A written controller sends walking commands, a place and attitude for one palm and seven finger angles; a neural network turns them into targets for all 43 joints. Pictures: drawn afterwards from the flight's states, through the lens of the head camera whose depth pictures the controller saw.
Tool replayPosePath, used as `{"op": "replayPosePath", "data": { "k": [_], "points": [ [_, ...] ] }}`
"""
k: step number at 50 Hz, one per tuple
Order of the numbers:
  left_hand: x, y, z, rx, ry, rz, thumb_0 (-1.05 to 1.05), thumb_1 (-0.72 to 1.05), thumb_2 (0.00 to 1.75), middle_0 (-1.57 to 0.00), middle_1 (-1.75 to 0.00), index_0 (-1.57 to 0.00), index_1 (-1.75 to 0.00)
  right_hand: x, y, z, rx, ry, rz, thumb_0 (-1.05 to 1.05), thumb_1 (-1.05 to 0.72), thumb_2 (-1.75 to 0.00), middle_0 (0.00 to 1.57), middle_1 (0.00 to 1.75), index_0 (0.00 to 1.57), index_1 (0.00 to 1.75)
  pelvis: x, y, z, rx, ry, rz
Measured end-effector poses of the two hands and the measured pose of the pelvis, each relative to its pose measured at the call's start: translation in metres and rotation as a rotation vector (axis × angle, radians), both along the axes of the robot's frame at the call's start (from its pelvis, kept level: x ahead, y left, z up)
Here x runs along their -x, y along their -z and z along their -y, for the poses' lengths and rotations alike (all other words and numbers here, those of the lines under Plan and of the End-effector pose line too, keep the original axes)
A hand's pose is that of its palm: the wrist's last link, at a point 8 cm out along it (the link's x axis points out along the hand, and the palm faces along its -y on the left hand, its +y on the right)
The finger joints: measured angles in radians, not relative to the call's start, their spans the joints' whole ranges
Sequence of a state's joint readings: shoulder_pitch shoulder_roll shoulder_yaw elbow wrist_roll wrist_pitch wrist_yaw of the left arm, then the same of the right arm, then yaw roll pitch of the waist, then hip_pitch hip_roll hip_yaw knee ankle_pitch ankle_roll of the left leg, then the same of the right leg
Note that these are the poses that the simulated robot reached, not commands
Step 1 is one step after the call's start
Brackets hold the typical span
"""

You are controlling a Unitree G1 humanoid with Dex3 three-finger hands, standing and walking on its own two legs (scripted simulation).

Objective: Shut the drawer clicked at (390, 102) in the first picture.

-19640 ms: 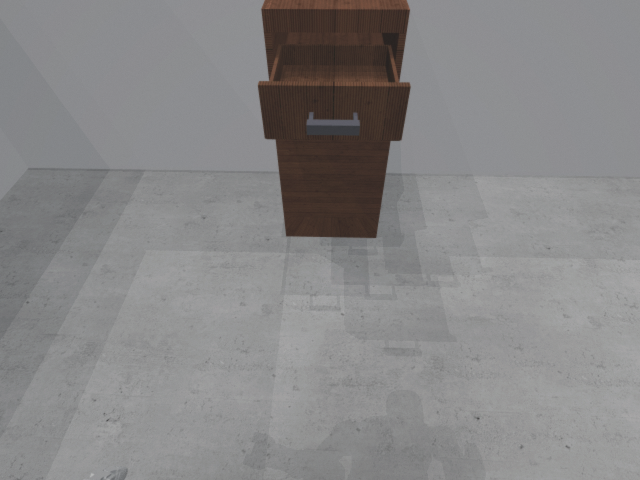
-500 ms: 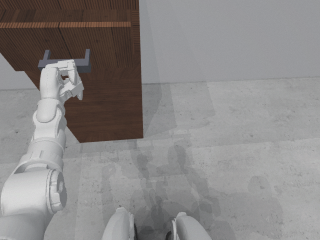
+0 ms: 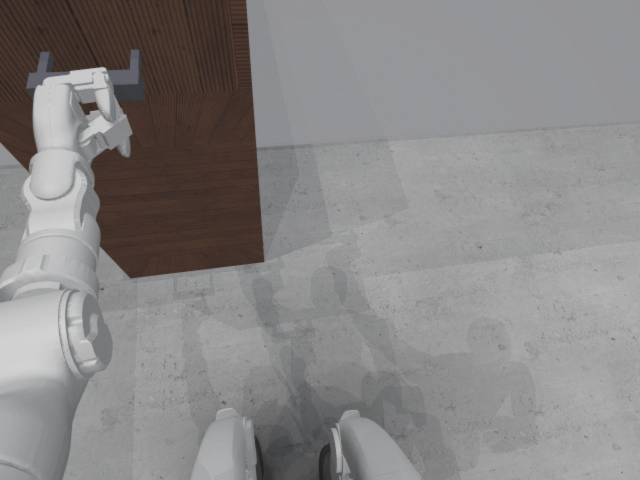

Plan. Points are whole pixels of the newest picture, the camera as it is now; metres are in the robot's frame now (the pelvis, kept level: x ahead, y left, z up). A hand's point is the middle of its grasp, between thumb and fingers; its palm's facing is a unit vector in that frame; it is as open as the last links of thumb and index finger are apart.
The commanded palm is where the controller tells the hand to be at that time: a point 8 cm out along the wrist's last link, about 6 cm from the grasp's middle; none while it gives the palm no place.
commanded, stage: push the drawer shut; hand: left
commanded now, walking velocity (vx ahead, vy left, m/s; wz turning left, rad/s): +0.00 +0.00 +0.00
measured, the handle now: (90, 73) +0.61 +0.23 +0.08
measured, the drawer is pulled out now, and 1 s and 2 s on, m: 0.01 0.00 0.00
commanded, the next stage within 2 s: pull the fist back off the drawer in 0.32 s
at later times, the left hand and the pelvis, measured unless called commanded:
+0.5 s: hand (113, 111) +0.55 +0.20 +0.08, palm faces +0.08 -1.00 -0.05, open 3.1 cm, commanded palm +0.56 +0.21 +0.08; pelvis -0.02 +0.01 -0.01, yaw +0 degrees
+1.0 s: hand (116, 116) +0.54 +0.19 +0.08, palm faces +0.09 -1.00 -0.02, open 3.2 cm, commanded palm +0.50 +0.22 +0.08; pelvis -0.01 +0.02 +0.00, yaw -1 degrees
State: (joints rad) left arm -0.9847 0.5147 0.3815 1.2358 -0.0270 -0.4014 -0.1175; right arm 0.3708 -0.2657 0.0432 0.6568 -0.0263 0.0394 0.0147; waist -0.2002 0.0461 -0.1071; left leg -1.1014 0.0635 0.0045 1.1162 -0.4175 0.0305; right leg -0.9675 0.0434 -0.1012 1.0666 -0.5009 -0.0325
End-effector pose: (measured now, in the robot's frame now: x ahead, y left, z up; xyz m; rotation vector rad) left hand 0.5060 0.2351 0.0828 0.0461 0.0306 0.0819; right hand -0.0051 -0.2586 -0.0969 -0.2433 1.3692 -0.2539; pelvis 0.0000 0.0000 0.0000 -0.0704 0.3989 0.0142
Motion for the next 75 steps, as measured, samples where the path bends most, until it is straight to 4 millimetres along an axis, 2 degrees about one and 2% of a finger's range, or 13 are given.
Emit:
{"op": "replayPosePath", "data": {
  "k": [7,22,34,44,52,59,65,69,75],
  "points": [
    [-0.012,-0.001,-0.003,0.003,0.004,0.0,0.06,0.81,0.94,-1.4,-1.6,-1.4,-1.6,0.014,-0.002,-0.003,0.008,0.015,-0.047,0.0,-0.9,-0.9,0.2,0.3,0.2,0.3,0.0,0.002,-0.003,0.008,0.001,-0.019],
    [-0.015,0.001,-0.012,-0.007,-0.001,-0.007,0.02,0.67,0.98,-1.4,-1.6,-1.4,-1.6,0.035,0.0,-0.009,0.03,-0.01,-0.081,0.0,-0.9,-0.9,0.2,0.3,0.21,0.3,0.013,0.011,-0.007,0.028,-0.019,-0.043],
    [-0.015,0.0,-0.012,-0.003,0.007,-0.013,0.03,0.69,0.97,-1.4,-1.6,-1.4,-1.6,0.047,-0.001,-0.013,0.04,-0.017,-0.06,0.0,-0.9,-0.9,0.2,0.3,0.21,0.3,0.024,0.015,-0.011,0.035,-0.014,-0.046],
    [-0.012,0.002,-0.008,0.028,0.003,0.0,0.03,0.77,0.92,-1.4,-1.6,-1.4,-1.6,0.046,-0.004,-0.021,0.009,0.016,-0.065,0.0,-0.9,-0.9,0.2,0.3,0.21,0.3,0.018,0.009,-0.015,0.026,0.007,-0.031],
    [-0.004,0.003,-0.009,0.018,-0.003,0.005,0.02,0.86,0.91,-1.4,-1.6,-1.4,-1.6,0.024,-0.008,-0.026,-0.027,0.034,-0.053,0.01,-0.9,-0.9,0.2,0.3,0.21,0.3,0.0,-0.003,-0.017,0.011,0.02,-0.012],
    [0.003,0.008,-0.012,0.03,-0.019,-0.009,0.02,0.89,0.9,-1.4,-1.6,-1.4,-1.6,-0.012,-0.011,-0.021,-0.032,0.015,-0.021,0.01,-0.9,-0.9,0.2,0.3,0.21,0.3,-0.017,-0.011,-0.016,0.002,0.015,0.005],
    [0.005,0.001,-0.014,0.02,-0.005,0.036,0.02,0.9,0.9,-1.4,-1.6,-1.4,-1.6,-0.044,-0.012,-0.014,-0.028,0.007,0.019,0.01,-0.9,-0.9,0.2,0.3,0.21,0.3,-0.028,-0.014,-0.014,-0.003,0.014,0.011],
    [0.024,-0.008,-0.016,0.013,0.011,0.035,0.02,0.9,0.9,-1.4,-1.6,-1.4,-1.6,-0.068,-0.019,-0.015,-0.05,0.018,0.079,0.01,-0.9,-0.9,0.2,0.3,0.2,0.3,-0.038,-0.025,-0.013,-0.011,0.023,0.042],
    [0.07,-0.028,-0.023,0.009,-0.003,0.028,0.02,0.9,0.9,-1.4,-1.6,-1.4,-1.6,-0.113,-0.035,-0.019,-0.076,-0.019,0.215,0.01,-0.9,-0.9,0.2,0.3,0.2,0.3,-0.048,-0.042,-0.011,-0.021,0.013,0.111]
  ]
}}
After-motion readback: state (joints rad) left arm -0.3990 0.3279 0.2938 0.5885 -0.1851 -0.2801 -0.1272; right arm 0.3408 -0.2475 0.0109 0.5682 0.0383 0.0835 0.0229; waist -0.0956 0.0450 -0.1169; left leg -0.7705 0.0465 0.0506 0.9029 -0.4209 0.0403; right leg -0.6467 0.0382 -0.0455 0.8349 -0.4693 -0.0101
